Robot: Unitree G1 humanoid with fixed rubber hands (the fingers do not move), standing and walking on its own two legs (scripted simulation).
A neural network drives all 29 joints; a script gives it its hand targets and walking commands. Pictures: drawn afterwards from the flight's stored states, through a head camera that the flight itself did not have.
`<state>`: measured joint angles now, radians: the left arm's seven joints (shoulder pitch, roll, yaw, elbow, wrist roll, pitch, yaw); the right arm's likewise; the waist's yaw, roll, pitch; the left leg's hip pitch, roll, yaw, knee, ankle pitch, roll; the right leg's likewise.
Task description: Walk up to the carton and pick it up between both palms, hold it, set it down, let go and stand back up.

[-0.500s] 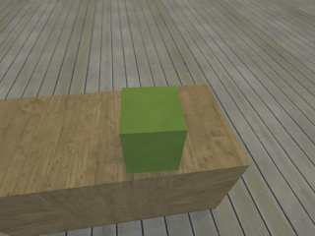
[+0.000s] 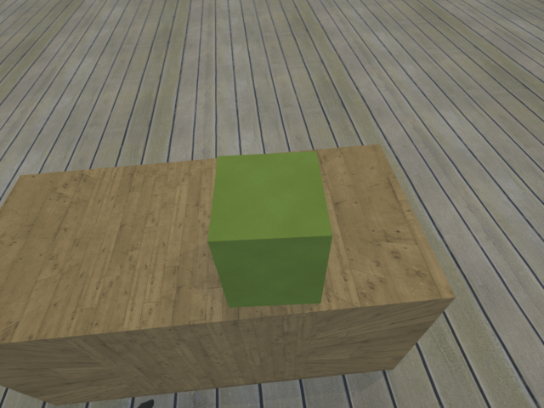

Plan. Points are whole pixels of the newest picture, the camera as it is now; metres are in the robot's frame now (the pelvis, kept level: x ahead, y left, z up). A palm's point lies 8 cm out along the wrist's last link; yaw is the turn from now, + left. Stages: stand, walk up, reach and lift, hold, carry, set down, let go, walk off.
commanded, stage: walk up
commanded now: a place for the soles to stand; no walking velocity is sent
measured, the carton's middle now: (271, 232) +0.46 +0.02 -0.08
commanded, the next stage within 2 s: none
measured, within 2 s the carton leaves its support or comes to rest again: neither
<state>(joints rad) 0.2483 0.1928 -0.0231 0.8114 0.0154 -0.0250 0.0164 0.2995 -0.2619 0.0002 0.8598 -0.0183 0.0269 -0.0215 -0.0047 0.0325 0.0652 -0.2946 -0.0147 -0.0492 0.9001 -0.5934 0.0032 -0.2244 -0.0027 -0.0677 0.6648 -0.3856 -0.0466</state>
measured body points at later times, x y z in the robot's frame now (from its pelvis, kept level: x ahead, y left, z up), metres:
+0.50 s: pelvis +0.00 +0.01 +0.01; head +0.01 +0.03 +0.46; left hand +0.05 +0.27 -0.13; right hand +0.09 -0.24 -0.12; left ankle +0.04 +0.15 -0.72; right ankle -0.01 -0.09 -0.72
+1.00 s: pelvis -0.01 +0.00 +0.00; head +0.01 +0.02 +0.45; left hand +0.03 +0.28 -0.15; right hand +0.11 -0.26 -0.13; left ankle +0.04 +0.15 -0.72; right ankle -0.01 -0.09 -0.72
